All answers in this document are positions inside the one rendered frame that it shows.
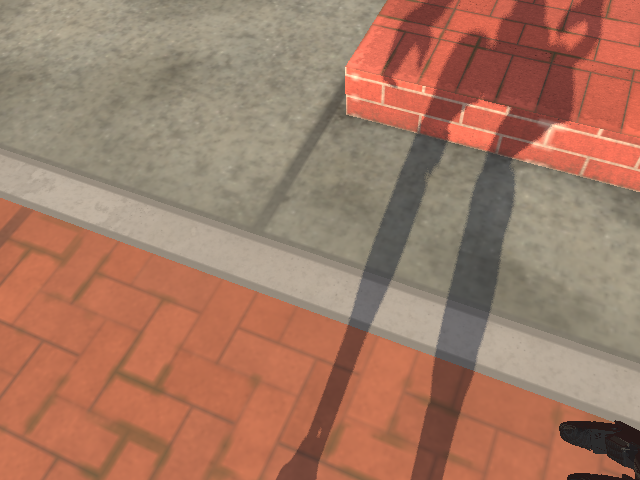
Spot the right robot hand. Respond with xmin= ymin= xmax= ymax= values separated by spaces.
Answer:
xmin=559 ymin=420 xmax=640 ymax=480

